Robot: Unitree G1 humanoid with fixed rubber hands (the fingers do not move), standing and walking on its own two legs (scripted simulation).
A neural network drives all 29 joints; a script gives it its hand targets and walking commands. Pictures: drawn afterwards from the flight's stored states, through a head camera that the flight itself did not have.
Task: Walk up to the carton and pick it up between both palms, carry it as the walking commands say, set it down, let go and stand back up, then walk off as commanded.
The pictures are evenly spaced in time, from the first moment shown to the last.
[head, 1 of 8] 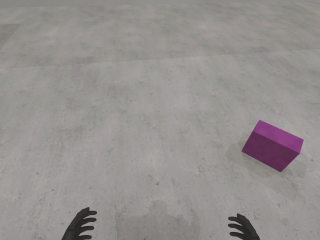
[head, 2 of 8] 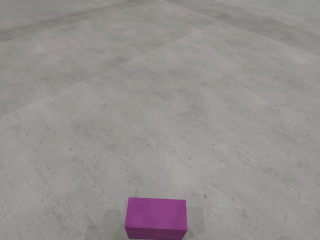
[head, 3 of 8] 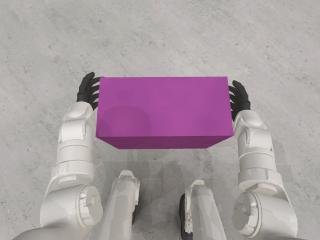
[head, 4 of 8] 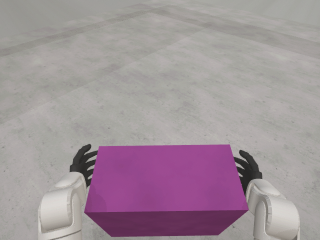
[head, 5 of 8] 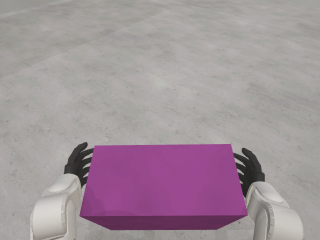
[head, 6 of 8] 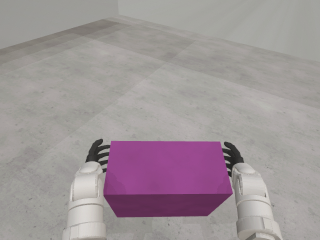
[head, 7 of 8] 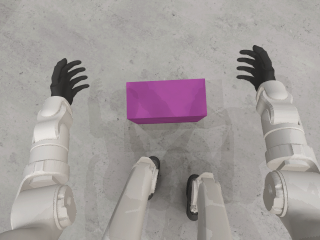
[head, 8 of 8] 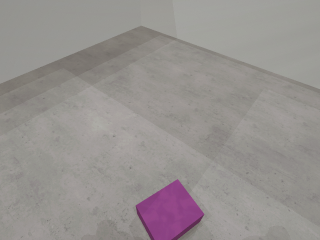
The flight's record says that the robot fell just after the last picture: no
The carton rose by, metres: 0.70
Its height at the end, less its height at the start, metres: -0.05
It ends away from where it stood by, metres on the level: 2.98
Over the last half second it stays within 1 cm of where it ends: yes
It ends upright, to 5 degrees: no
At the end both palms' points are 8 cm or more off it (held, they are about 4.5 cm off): yes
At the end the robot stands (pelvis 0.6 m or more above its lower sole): yes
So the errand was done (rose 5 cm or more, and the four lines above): no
